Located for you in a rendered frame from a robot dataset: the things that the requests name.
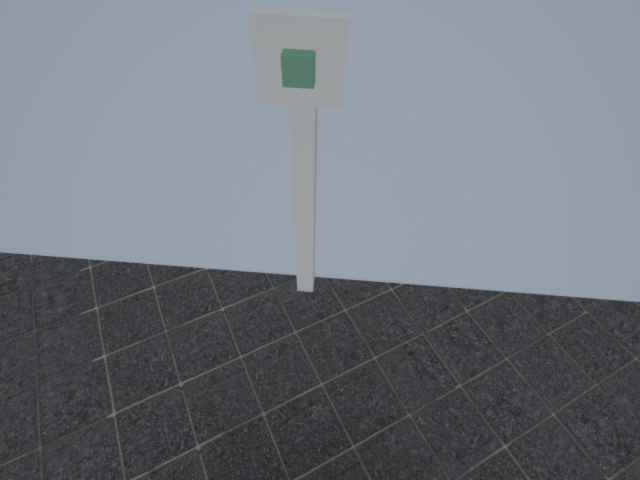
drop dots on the panel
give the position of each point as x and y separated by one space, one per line
326 32

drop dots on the button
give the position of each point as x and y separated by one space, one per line
298 68

